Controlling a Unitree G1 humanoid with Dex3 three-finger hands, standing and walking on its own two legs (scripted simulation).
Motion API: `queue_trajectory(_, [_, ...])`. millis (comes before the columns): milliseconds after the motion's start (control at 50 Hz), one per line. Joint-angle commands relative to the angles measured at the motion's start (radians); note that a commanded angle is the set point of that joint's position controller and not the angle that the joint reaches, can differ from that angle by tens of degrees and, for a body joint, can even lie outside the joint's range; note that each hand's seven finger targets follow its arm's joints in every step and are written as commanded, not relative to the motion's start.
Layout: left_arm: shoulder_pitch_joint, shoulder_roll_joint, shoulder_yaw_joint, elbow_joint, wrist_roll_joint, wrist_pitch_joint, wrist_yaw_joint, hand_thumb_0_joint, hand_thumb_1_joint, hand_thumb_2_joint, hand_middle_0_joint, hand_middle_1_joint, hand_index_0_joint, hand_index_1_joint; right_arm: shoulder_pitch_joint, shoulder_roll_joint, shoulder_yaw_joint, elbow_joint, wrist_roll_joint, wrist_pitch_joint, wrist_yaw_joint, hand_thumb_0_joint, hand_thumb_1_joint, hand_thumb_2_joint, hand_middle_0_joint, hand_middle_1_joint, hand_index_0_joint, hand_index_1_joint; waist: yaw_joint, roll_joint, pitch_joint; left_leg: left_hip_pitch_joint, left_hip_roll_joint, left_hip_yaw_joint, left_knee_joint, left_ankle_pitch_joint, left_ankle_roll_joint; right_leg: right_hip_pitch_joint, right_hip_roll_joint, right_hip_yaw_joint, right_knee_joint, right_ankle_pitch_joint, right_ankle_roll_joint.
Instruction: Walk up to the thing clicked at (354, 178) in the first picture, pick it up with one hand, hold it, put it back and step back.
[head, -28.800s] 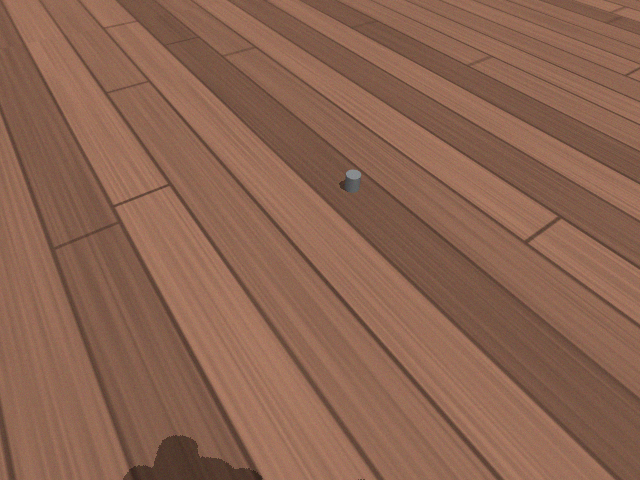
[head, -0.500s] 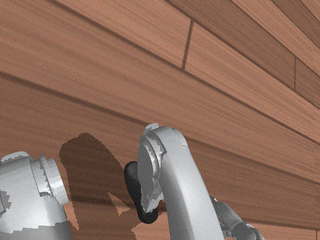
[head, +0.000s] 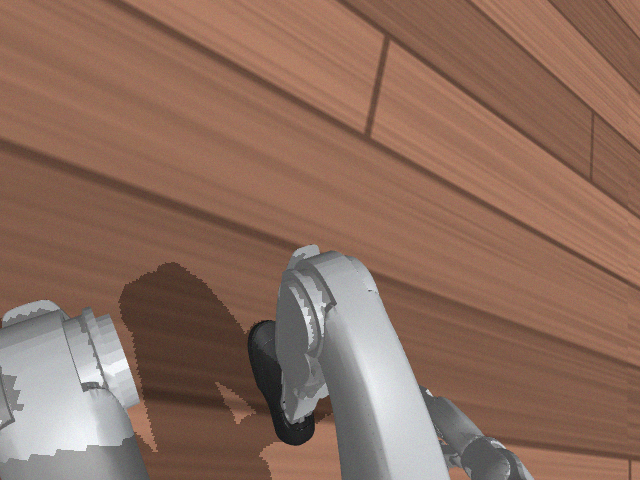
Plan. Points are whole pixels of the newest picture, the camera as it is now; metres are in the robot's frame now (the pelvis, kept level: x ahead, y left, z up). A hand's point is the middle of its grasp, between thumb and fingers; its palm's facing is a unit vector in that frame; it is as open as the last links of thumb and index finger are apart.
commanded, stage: withdraw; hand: left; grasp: from above
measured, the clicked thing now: out of the picture +0.42 +0.43 -0.26
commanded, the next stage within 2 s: home in 0.96 s
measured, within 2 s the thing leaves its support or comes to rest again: neither
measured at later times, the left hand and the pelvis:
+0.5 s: hand out of the picture +0.41 +0.48 -0.06, palm faces -0.45 -0.12 -0.89, open 14.2 cm; pelvis +0.00 +0.00 +0.04, yaw +4 degrees
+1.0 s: hand out of the picture +0.42 +0.44 -0.10, palm faces -0.34 -0.11 -0.93, open 14.2 cm; pelvis -0.01 -0.01 +0.02, yaw +4 degrees
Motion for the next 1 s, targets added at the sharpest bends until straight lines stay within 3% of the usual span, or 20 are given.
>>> queue_trajectory(0, [-0.229,0.307,0.027,-0.157,-0.025,0.001,0.029,0.000,-0.519,0.966,-0.043,-1.006,-0.068,-0.980,0.172,-0.324,-0.101,0.014,0.001,0.002,-0.014,0.000,-0.893,-0.895,0.200,0.300,0.200,0.300,-0.013,0.597,-0.650,0.574,0.037,0.117,-0.264,0.232,0.002,0.259,0.023,-0.099,-0.189,0.258,-0.088])
queue_trajectory(60, [-0.241,0.355,0.059,-0.231,-0.015,0.006,0.028,0.000,-0.521,0.966,-0.044,-1.000,-0.067,-0.976,0.173,-0.326,-0.106,0.004,0.000,0.008,-0.016,0.000,-0.893,-0.896,0.200,0.300,0.200,0.300,0.006,0.657,-0.726,0.624,0.037,0.121,-0.267,0.271,-0.004,0.284,0.022,-0.096,-0.178,0.283,-0.090])
queue_trajectory(80, [-0.250,0.362,0.080,-0.268,-0.027,0.008,0.030,0.000,-0.528,0.970,-0.045,-0.997,-0.064,-0.976,0.168,-0.327,-0.111,0.003,0.003,0.011,-0.016,0.000,-0.894,-0.897,0.200,0.300,0.200,0.300,0.019,0.675,-0.750,0.641,0.036,0.116,-0.281,0.279,-0.009,0.274,0.019,-0.101,-0.169,0.285,-0.092])
queue_trajectory(160, [-0.239,0.350,0.087,-0.351,-0.030,0.039,-0.011,0.000,-0.540,0.982,-0.049,-0.997,-0.060,-0.984,0.168,-0.318,-0.146,-0.010,0.018,0.018,-0.012,0.000,-0.897,-0.898,0.200,0.300,0.200,0.300,0.047,0.748,-0.782,0.649,0.032,0.132,-0.302,0.259,-0.013,0.238,0.015,-0.086,-0.174,0.267,-0.100])
queue_trajectory(220, [-0.210,0.322,0.092,-0.450,-0.050,0.080,-0.071,0.000,-0.540,0.984,-0.050,-0.983,-0.057,-0.976,0.184,-0.306,-0.186,-0.012,0.034,0.032,-0.007,0.000,-0.896,-0.899,0.200,0.300,0.200,0.300,0.091,0.785,-0.843,0.680,0.026,0.146,-0.333,0.274,-0.015,0.227,0.009,-0.070,-0.180,0.270,-0.104])
queue_trajectory(240, [-0.198,0.297,0.091,-0.468,-0.067,0.095,-0.099,0.000,-0.539,0.987,-0.051,-0.987,-0.057,-0.981,0.197,-0.300,-0.200,-0.019,0.043,0.038,-0.004,0.000,-0.895,-0.899,0.200,0.300,0.200,0.300,0.094,0.776,-0.833,0.671,0.022,0.150,-0.341,0.276,-0.011,0.220,0.006,-0.064,-0.191,0.269,-0.103])
queue_trajectory(300, [-0.210,0.218,0.042,-0.510,-0.111,0.138,-0.196,0.000,-0.527,0.987,-0.050,-0.985,-0.055,-0.979,0.219,-0.290,-0.230,-0.025,0.075,0.070,-0.005,0.000,-0.893,-0.898,0.200,0.300,0.200,0.300,0.085,0.695,-0.808,0.630,0.015,0.145,-0.387,0.213,0.001,0.200,0.002,-0.051,-0.222,0.228,-0.103])
queue_trajectory(340, [-0.189,0.153,-0.006,-0.494,-0.142,0.160,-0.266,0.000,-0.528,0.992,-0.052,-0.990,-0.055,-0.986,0.243,-0.282,-0.245,-0.034,0.097,0.092,-0.016,0.000,-0.894,-0.899,0.200,0.300,0.200,0.300,0.061,0.591,-0.751,0.578,0.013,0.150,-0.411,0.149,0.014,0.225,0.002,-0.037,-0.271,0.195,-0.100])
queue_trajectory(420, [-0.193,0.113,-0.056,-0.505,-0.188,0.163,-0.404,0.000,-0.513,0.997,-0.054,-1.003,-0.058,-0.998,0.286,-0.282,-0.254,-0.024,0.122,0.122,-0.048,0.000,-0.891,-0.898,0.200,0.300,0.200,0.300,0.033,0.432,-0.654,0.495,0.002,0.164,-0.422,0.089,0.035,0.268,-0.002,-0.016,-0.352,0.152,-0.103])
queue_trajectory(500, [-0.213,0.098,-0.056,-0.565,-0.255,0.098,-0.512,0.000,-0.513,1.002,-0.058,-1.006,-0.060,-1.003,0.288,-0.267,-0.247,-0.025,0.130,0.138,-0.079,0.000,-0.890,-0.898,0.200,0.300,0.200,0.300,0.034,0.409,-0.681,0.521,-0.002,0.154,-0.441,0.079,0.035,0.284,-0.010,-0.004,-0.366,0.141,-0.104])
queue_trajectory(540, [-0.208,0.119,-0.039,-0.577,-0.263,0.046,-0.535,0.000,-0.514,1.003,-0.060,-1.007,-0.062,-1.004,0.290,-0.255,-0.245,-0.022,0.128,0.144,-0.092,0.000,-0.890,-0.898,0.200,0.300,0.200,0.300,0.043,0.415,-0.706,0.551,-0.001,0.149,-0.441,0.110,0.030,0.306,-0.011,0.004,-0.359,0.163,-0.103])
queue_trajectory(580, [-0.187,0.171,0.003,-0.572,-0.248,-0.008,-0.535,0.000,-0.517,1.002,-0.059,-0.999,-0.060,-0.998,0.277,-0.251,-0.237,-0.021,0.123,0.154,-0.103,0.000,-0.891,-0.899,0.200,0.300,0.200,0.300,0.071,0.433,-0.738,0.593,-0.002,0.151,-0.433,0.168,0.023,0.311,-0.014,0.010,-0.344,0.197,-0.105])
queue_trajectory(640, [-0.198,0.221,0.061,-0.577,-0.220,-0.084,-0.503,0.000,-0.531,1.009,-0.069,-0.998,-0.064,-1.003,0.248,-0.248,-0.221,-0.029,0.114,0.170,-0.107,0.000,-0.895,-0.901,0.200,0.300,0.200,0.300,0.085,0.493,-0.793,0.674,0.003,0.144,-0.426,0.264,0.017,0.293,-0.016,0.003,-0.312,0.249,-0.100])
queue_trajectory(720, [-0.216,0.236,0.081,-0.471,-0.164,-0.154,-0.395,0.000,-0.562,1.022,-0.071,-1.005,-0.060,-1.016,0.217,-0.248,-0.187,-0.026,0.094,0.188,-0.097,0.000,-0.902,-0.903,0.200,0.300,0.200,0.300,0.066,0.522,-0.761,0.652,0.003,0.161,-0.405,0.287,0.021,0.270,-0.011,-0.012,-0.291,0.256,-0.095])
queue_trajectory(760, [-0.246,0.244,0.080,-0.454,-0.116,-0.168,-0.328,0.000,-0.549,1.013,-0.065,-1.005,-0.061,-1.009,0.218,-0.252,-0.175,-0.023,0.080,0.197,-0.089,0.000,-0.898,-0.901,0.200,0.300,0.200,0.300,0.060,0.548,-0.774,0.657,0.004,0.163,-0.391,0.276,0.022,0.249,-0.007,-0.024,-0.275,0.244,-0.096])
queue_trajectory(780, [-0.266,0.279,0.104,-0.453,-0.086,-0.161,-0.290,0.000,-0.556,1.015,-0.062,-1.012,-0.059,-1.014,0.223,-0.259,-0.181,-0.024,0.078,0.202,-0.084,0.000,-0.899,-0.900,0.200,0.300,0.200,0.300,0.074,0.570,-0.797,0.686,0.004,0.171,-0.387,0.279,0.022,0.237,-0.008,-0.024,-0.274,0.239,-0.097])
queue_trajectory(800, [-0.296,0.287,0.101,-0.463,-0.063,-0.153,-0.254,0.000,-0.550,1.011,-0.060,-1.016,-0.060,-1.014,0.222,-0.262,-0.178,-0.028,0.074,0.207,-0.079,0.000,-0.898,-0.899,0.200,0.300,0.200,0.300,0.071,0.611,-0.814,0.695,0.004,0.174,-0.384,0.280,0.020,0.237,-0.008,-0.026,-0.267,0.240,-0.097])
queue_trajectory(880, [-0.359,0.310,0.115,-0.476,-0.018,-0.094,-0.168,0.000,-0.545,0.999,-0.062,-1.005,-0.065,-1.000,0.237,-0.272,-0.196,-0.025,0.073,0.195,-0.060,0.000,-0.900,-0.898,0.200,0.300,0.200,0.300,0.061,0.653,-0.840,0.694,0.000,0.179,-0.388,0.217,0.014,0.192,-0.011,-0.034,-0.253,0.201,-0.101])
queue_trajectory(920, [-0.375,0.336,0.128,-0.493,-0.014,-0.051,-0.153,0.000,-0.537,0.991,-0.057,-0.997,-0.064,-0.989,0.241,-0.269,-0.207,-0.033,0.077,0.185,-0.056,0.000,-0.898,-0.896,0.200,0.300,0.200,0.300,0.073,0.669,-0.860,0.673,-0.003,0.190,-0.393,0.172,0.014,0.202,-0.014,-0.026,-0.261,0.175,-0.101])
queue_trajectory(980, [-0.356,0.311,0.116,-0.488,-0.034,0.025,-0.164,0.000,-0.539,0.988,-0.056,-0.987,-0.062,-0.980,0.248,-0.266,-0.226,-0.040,0.090,0.173,-0.055,0.000,-0.897,-0.896,0.199,0.300,0.200,0.300,0.085,0.666,-0.873,0.659,-0.002,0.190,-0.421,0.119,0.017,0.204,-0.016,-0.021,-0.274,0.150,-0.099])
